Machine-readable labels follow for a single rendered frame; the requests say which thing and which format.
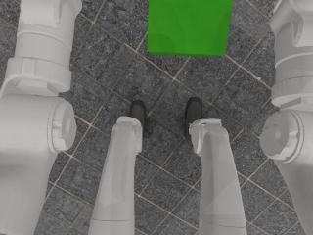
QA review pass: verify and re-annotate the left robot upper arm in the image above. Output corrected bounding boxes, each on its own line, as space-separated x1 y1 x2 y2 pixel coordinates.
0 93 77 235

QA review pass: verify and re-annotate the robot left forearm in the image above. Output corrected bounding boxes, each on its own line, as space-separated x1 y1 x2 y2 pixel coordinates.
0 0 83 100

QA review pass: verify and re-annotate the right robot shin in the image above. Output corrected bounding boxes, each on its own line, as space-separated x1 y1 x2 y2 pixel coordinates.
189 118 229 145

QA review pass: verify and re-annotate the robot right foot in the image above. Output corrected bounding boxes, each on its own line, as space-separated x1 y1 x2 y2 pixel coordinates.
184 97 202 142

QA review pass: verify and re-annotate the right robot upper arm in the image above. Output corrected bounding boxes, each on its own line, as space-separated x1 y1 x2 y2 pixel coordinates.
259 109 313 235

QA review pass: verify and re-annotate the carton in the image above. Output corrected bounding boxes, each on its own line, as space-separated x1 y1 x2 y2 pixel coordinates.
147 0 234 57

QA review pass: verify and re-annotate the robot right forearm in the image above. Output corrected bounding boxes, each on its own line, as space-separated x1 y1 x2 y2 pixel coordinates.
269 0 313 112

